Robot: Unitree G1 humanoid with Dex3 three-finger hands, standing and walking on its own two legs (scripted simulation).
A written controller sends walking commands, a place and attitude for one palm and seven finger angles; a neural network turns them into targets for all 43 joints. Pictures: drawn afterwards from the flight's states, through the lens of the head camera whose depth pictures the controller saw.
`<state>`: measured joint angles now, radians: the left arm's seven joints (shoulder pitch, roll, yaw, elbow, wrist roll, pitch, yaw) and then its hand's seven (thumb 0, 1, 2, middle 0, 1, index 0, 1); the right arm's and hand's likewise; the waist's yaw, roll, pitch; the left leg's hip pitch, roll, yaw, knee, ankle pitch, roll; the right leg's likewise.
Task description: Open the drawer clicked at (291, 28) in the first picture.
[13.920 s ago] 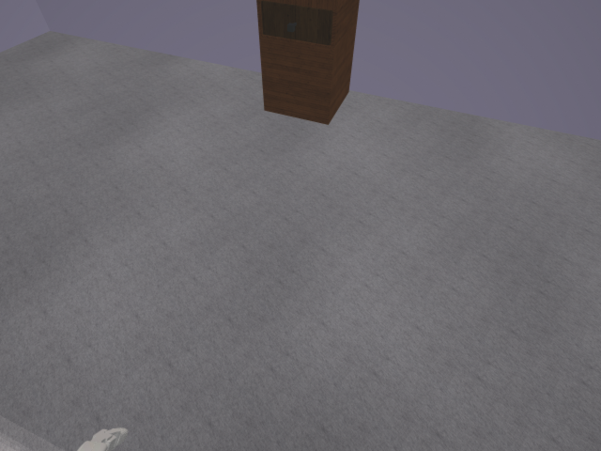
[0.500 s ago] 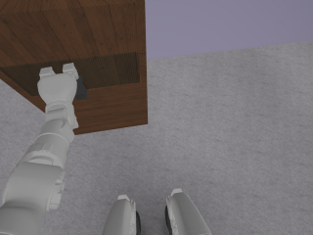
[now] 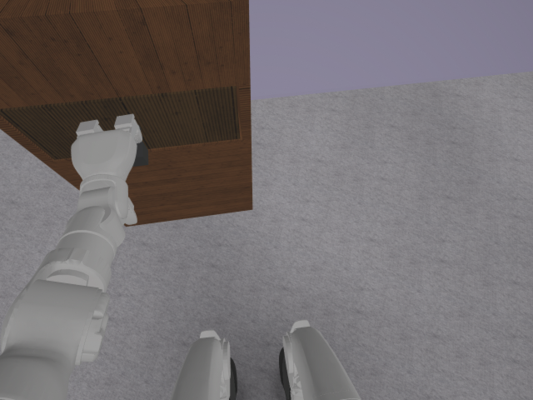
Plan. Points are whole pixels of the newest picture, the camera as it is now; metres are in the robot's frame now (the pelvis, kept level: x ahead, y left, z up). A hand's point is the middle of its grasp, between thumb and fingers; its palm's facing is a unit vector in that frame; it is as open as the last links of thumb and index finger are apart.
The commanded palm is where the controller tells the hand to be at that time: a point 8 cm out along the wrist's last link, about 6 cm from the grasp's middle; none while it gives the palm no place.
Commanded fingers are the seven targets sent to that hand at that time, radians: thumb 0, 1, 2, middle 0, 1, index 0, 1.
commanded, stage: move the hooked fingers above the handle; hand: left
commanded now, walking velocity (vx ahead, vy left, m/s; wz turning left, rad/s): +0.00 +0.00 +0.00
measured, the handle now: (136, 145) +0.56 +0.20 -0.10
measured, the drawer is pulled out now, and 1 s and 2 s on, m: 0.00 0.00 0.00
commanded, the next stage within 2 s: none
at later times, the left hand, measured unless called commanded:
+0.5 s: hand (132, 169) +0.48 +0.19 -0.05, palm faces -0.14 -0.08 -0.99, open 13.8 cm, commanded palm +0.49 +0.19 +0.01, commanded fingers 0.00 -0.50 0.30 -0.30 -1.20 -0.30 -1.20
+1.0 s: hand (147, 153) +0.50 +0.16 -0.03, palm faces +0.00 -0.08 -1.00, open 13.8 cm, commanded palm +0.48 +0.19 +0.01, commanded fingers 0.00 -0.50 0.30 -0.30 -1.20 -0.30 -1.20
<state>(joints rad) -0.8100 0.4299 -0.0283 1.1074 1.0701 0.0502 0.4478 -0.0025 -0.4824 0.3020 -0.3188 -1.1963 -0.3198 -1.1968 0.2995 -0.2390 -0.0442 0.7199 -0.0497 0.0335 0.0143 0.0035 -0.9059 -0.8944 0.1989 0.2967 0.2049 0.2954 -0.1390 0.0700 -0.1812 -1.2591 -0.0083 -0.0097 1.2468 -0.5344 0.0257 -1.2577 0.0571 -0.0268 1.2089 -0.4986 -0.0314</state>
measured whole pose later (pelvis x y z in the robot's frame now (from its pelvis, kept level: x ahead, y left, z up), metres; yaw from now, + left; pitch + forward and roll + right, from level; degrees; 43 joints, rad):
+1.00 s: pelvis +0.00 +0.00 +0.00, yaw +0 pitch +30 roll -2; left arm -0.82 0.37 -0.03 1.12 1.17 -0.08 0.55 0.00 -0.49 0.30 -0.32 -1.20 -0.32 -1.20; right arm 0.32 -0.24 -0.03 0.74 -0.07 0.03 0.01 0.00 -0.90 -0.89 0.20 0.30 0.21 0.30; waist -0.17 0.07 -0.23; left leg -1.24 -0.01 -0.02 1.26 -0.55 0.03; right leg -1.23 0.06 -0.04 1.21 -0.51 -0.03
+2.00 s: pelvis -0.01 +0.00 -0.02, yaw -1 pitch +32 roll -3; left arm -0.96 0.42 -0.02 1.20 1.17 0.06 0.67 0.00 -0.49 0.30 -0.33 -1.24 -0.32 -1.20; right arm 0.28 -0.27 -0.03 0.73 -0.06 0.03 0.03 0.00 -0.91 -0.89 0.20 0.30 0.20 0.30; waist -0.19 0.08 -0.20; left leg -1.33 0.00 -0.02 1.33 -0.56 0.02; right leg -1.33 0.06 -0.04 1.27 -0.51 -0.03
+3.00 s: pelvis +0.00 +0.00 +0.00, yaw -1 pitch +31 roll -2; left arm -0.84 0.40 -0.02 1.18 1.11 0.03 0.50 0.00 -0.49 0.30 -0.32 -1.20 -0.32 -1.20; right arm 0.29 -0.25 -0.04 0.71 -0.06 0.03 0.02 0.00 -0.90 -0.89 0.20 0.30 0.21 0.30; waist -0.17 0.07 -0.21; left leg -1.25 0.00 -0.01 1.25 -0.54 0.02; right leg -1.24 0.07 -0.03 1.20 -0.50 -0.03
